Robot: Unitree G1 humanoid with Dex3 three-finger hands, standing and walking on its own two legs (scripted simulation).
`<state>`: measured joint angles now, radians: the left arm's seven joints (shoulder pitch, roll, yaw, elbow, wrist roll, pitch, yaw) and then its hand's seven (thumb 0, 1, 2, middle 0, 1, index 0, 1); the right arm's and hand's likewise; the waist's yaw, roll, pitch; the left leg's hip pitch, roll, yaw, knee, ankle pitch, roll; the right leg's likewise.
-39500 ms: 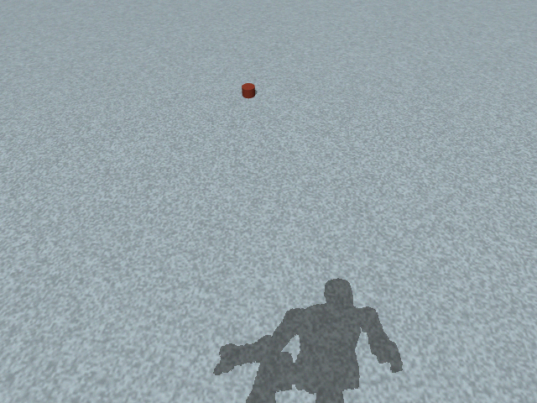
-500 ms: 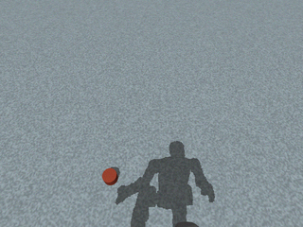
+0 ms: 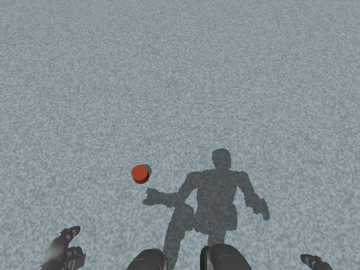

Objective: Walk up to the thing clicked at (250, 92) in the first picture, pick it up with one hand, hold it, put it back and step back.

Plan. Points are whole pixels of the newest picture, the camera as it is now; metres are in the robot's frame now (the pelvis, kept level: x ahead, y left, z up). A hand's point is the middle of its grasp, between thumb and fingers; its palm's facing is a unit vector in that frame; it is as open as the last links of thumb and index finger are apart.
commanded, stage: step back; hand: left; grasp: from above
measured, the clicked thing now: (140, 174) +0.58 +0.24 -0.72
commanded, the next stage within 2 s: none
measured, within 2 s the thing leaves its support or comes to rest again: neither
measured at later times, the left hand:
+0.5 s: hand out of the picture -0.04 +0.29 -0.15, palm faces -0.11 -0.90 -0.41, open 7.3 cm
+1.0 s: hand out of the picture -0.14 +0.29 -0.14, palm faces -0.06 -0.93 -0.35, open 7.3 cm
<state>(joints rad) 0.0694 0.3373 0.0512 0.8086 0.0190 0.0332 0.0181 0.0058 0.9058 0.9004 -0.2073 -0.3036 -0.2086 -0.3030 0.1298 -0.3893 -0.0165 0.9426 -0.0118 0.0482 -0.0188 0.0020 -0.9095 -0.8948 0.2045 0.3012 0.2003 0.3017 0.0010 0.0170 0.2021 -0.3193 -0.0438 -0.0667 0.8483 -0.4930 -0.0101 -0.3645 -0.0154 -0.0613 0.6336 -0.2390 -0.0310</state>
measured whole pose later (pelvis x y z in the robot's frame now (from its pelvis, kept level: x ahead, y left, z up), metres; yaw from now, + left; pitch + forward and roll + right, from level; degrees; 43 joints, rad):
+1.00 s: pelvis -0.30 +0.04 +0.01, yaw -1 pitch -3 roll -1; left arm 0.08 0.38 0.07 0.81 0.02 0.09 0.01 0.01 0.91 0.90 -0.20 -0.30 -0.21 -0.30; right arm 0.23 -0.36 -0.04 0.91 -0.05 0.04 0.00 0.00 -0.91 -0.89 0.21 0.30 0.20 0.30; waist -0.04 -0.03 0.18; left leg -0.24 -0.01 -0.06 0.62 -0.32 0.02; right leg -0.49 0.07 0.11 1.05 -0.50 0.00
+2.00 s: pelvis -0.54 +0.02 +0.01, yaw -2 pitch -3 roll -1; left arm 0.24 0.35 0.05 0.97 0.05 -0.01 -0.02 0.01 0.91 0.90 -0.21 -0.30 -0.21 -0.30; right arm 0.19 -0.39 -0.05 0.95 -0.03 0.01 0.02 0.00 -0.91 -0.89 0.21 0.30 0.20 0.30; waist 0.03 0.02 0.06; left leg -0.33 0.00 -0.04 0.79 -0.49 0.00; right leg -0.20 0.00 0.01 0.54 -0.29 -0.02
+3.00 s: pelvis -0.48 +0.03 +0.02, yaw -3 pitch -3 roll +0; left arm 0.07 0.34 0.00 1.10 0.01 -0.01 -0.01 0.01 0.91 0.90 -0.21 -0.30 -0.21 -0.30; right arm 0.06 -0.35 -0.01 1.10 -0.01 -0.02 0.00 0.00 -0.91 -0.89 0.21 0.30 0.20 0.30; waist -0.01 -0.01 0.06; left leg -0.06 0.01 0.02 0.34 -0.22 -0.01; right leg -0.13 -0.03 0.00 0.38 -0.19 0.02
